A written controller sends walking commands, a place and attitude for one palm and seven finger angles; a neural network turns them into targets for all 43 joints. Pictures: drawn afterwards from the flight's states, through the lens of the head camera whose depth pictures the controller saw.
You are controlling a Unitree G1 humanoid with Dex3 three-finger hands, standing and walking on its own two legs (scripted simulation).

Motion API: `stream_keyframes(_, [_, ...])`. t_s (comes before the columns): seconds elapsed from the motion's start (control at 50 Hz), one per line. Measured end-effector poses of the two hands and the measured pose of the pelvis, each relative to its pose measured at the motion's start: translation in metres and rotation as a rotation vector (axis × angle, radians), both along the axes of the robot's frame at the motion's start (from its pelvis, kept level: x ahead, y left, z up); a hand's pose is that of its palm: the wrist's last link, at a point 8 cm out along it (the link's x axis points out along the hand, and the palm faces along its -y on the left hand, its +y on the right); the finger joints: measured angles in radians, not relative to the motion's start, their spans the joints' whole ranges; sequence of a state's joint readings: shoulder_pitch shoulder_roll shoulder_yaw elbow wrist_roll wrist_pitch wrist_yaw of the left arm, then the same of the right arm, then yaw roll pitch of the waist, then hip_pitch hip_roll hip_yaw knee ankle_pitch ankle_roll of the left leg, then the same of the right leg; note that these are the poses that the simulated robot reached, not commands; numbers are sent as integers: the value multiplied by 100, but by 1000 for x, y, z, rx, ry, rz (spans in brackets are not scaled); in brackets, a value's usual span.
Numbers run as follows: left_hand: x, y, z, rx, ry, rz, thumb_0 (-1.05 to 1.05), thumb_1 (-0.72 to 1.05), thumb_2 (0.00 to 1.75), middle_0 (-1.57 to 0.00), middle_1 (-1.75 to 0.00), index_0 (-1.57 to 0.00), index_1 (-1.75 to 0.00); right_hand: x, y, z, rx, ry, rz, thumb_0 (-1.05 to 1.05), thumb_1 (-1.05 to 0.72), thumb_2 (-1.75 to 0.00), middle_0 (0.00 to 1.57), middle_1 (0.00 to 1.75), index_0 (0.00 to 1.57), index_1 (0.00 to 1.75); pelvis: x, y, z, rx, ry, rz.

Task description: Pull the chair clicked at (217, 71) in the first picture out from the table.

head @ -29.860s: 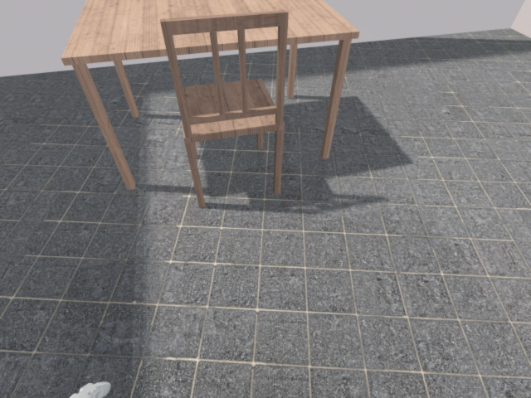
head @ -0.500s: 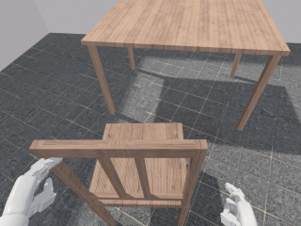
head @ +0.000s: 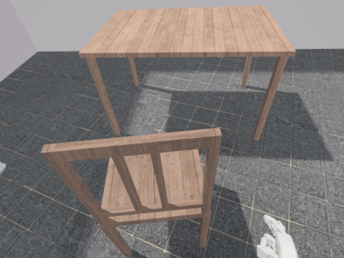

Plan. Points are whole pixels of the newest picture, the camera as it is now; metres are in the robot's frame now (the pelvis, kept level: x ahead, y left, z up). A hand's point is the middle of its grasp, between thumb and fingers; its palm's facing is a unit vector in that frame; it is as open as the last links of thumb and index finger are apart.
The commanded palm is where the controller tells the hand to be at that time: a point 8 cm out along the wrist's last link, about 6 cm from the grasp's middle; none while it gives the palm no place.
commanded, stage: step back with the hand held close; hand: left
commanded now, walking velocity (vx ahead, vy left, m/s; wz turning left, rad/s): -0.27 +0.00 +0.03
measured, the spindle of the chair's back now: (129, 185) +0.34 +0.17 -0.08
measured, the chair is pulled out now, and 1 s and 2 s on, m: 0.60 0.60 0.60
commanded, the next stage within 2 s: stop stepping back and stand still in 0.34 s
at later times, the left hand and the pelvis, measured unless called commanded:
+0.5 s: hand out of the picture +0.10 +0.29 +0.17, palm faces +0.42 -0.74 -0.53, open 7.4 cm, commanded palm +0.04 +0.31 +0.19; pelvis -0.11 +0.02 +0.00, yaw -2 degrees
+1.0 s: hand out of the picture +0.00 +0.30 +0.16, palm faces +0.41 -0.80 -0.43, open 7.4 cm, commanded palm -0.04 +0.33 +0.19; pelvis -0.20 +0.04 +0.01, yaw -3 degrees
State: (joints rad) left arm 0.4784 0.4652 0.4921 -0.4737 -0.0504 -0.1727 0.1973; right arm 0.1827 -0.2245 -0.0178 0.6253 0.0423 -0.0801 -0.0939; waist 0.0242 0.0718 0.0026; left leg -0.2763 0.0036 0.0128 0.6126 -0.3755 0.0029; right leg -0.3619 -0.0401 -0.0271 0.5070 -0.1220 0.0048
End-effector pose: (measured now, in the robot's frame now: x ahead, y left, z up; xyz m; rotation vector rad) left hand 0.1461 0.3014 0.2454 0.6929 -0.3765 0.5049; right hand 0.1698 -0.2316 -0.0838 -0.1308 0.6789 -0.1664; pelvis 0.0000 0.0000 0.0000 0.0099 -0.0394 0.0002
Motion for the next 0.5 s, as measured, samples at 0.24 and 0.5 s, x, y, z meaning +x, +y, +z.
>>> stream_keyframes(0.24, [-35,0,-83,-218,237,-129,2,89,90,-21,-31,-21,-30,-111,5,4,-110,121,-32,1,-91,-90,20,30,20,29,-59,20,-2,-57,2,36])
stream_keyframes(0.5, [-85,20,-51,-80,159,-80,1,89,90,-20,-31,-21,-30,-127,19,-15,-9,82,8,1,-91,-90,21,30,21,30,-111,19,-1,-51,56,-35])
